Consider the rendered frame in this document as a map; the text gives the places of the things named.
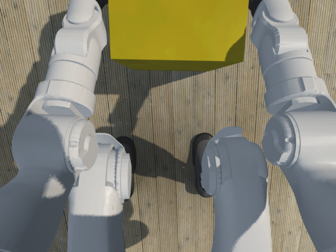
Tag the robot right upper arm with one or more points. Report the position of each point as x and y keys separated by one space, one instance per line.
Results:
x=303 y=145

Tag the right robot forearm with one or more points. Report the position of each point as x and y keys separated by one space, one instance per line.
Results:
x=286 y=61

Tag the left robot forearm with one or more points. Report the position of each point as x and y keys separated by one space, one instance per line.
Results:
x=74 y=64

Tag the robot left upper arm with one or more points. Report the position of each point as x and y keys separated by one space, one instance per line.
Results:
x=50 y=152

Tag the robot right shin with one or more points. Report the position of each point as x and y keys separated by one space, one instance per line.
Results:
x=259 y=155

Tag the carton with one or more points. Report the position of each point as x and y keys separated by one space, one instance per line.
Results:
x=177 y=35

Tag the robot right hand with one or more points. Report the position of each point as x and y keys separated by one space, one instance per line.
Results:
x=253 y=4

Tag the robot right thigh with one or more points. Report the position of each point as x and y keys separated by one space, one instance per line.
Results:
x=242 y=218

